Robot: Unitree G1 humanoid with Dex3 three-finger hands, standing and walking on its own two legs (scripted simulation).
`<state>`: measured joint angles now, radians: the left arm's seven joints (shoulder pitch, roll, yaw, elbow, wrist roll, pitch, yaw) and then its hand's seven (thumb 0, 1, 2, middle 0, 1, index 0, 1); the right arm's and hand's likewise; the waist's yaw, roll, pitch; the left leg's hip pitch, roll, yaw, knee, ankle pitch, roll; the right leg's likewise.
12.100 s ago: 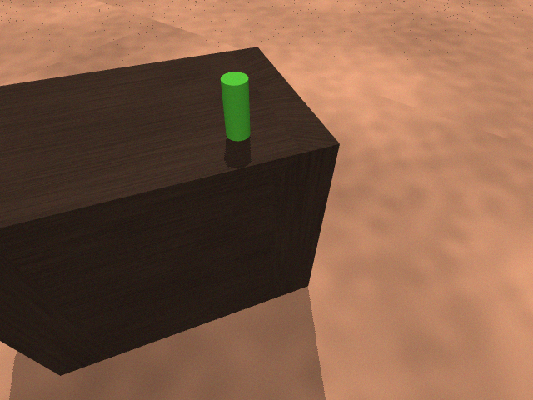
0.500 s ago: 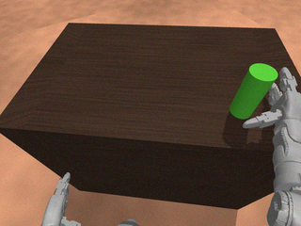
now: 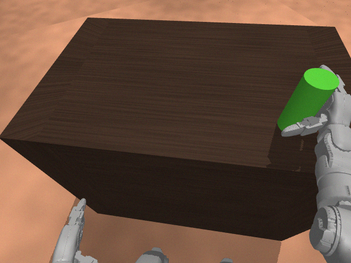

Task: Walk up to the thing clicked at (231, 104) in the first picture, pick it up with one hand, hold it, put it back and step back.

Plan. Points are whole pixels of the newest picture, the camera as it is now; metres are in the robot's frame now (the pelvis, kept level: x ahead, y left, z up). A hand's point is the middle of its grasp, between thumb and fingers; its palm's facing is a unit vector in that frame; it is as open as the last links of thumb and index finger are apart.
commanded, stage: close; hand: right
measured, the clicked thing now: (303, 104) +0.47 -0.22 +0.10
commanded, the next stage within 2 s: settle in 0.50 s
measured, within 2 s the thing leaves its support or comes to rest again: leaves its support in 0.86 s
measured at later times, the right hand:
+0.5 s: hand (304, 110) +0.46 -0.22 +0.09, palm faces +0.19 +0.98 +0.02, open 9.2 cm
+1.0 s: hand (309, 103) +0.46 -0.22 +0.12, palm faces +0.19 +0.98 -0.01, open 9.1 cm
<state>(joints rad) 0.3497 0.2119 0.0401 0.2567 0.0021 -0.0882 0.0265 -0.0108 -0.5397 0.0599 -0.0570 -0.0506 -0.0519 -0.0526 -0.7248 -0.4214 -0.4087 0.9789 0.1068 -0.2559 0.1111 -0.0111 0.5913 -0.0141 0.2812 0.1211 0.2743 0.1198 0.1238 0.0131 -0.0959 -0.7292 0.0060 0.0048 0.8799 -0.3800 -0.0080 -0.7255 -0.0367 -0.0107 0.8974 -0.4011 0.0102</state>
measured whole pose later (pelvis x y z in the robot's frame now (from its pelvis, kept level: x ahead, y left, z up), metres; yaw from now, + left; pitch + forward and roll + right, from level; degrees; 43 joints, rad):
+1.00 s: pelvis +0.01 +0.00 +0.01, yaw +0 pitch +10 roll +1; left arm 0.33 0.23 0.06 0.31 0.00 -0.10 0.04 -0.01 -0.52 0.06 -0.07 -0.06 -0.06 -0.06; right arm -0.66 -0.39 -0.36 0.89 0.11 -0.20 0.08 -0.02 0.31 -1.03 0.78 1.08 0.82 1.10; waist 0.10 0.00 -0.09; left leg -0.62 0.01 0.00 0.80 -0.36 -0.01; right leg -0.62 -0.03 -0.01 0.82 -0.39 0.01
